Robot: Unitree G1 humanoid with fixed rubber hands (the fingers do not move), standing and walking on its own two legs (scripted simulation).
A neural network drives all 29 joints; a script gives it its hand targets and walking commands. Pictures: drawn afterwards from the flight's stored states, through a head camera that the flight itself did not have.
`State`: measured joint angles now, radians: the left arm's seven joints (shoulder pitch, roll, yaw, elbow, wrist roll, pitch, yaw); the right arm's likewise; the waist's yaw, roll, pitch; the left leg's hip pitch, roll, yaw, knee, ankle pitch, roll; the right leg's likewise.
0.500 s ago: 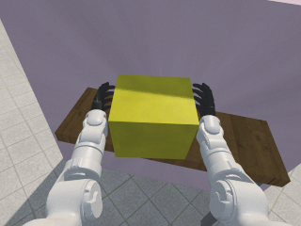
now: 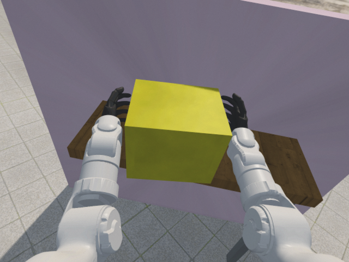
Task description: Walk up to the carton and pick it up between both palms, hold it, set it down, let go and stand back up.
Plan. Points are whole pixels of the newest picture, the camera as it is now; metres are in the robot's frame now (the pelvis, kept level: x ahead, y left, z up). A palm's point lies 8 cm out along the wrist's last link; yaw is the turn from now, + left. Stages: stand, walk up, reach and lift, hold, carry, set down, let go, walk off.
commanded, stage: reach and lift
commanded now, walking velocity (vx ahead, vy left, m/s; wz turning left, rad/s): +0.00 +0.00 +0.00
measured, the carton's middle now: (173, 132) +0.40 +0.01 +0.12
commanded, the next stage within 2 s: hold in 1.34 s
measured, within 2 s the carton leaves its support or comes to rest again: neither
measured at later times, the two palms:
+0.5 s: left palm (107, 114) +0.38 +0.17 +0.18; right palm (238, 118) +0.39 -0.13 +0.19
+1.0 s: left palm (108, 112) +0.38 +0.16 +0.18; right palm (240, 115) +0.39 -0.14 +0.20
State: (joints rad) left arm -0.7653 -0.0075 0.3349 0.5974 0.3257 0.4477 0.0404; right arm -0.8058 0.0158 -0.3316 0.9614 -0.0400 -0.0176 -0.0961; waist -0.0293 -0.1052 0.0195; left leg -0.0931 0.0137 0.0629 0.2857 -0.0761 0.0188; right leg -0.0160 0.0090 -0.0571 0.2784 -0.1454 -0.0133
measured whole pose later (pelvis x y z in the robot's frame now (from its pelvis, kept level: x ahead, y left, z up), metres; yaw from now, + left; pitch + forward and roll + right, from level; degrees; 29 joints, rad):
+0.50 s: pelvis +0.01 +0.00 +0.00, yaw +1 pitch -8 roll -1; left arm -0.69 0.00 0.29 0.34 0.30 0.66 0.03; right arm -0.79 -0.02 -0.15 0.78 0.13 0.18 -0.14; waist -0.07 -0.09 0.02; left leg -0.07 0.01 0.04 0.32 -0.11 0.02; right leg 0.03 0.01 -0.08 0.28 -0.17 -0.01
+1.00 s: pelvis +0.02 +0.00 +0.00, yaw +1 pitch -9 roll -1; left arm -0.65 -0.01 0.30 0.22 0.31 0.73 0.01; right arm -0.77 -0.03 -0.09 0.66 0.18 0.27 -0.17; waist -0.08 -0.07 0.03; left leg -0.05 0.01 0.05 0.33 -0.12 0.01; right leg 0.05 0.01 -0.07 0.28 -0.18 -0.01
